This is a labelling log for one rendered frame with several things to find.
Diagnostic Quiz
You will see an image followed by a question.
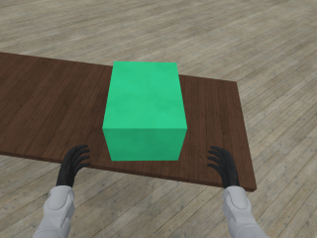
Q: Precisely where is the robot left hand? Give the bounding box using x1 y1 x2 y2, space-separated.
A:
55 144 90 187

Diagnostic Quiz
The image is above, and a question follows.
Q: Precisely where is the table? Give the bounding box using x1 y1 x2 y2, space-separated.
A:
0 52 257 192

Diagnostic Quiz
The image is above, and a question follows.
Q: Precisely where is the carton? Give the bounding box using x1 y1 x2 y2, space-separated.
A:
102 60 187 162

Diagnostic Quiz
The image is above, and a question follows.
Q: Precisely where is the robot right forearm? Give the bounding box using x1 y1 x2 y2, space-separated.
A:
222 185 271 238

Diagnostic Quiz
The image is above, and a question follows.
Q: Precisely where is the robot left forearm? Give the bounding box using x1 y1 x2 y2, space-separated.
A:
32 185 75 238

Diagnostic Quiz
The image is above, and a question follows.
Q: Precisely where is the robot right hand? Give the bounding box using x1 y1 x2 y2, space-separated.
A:
207 146 240 189

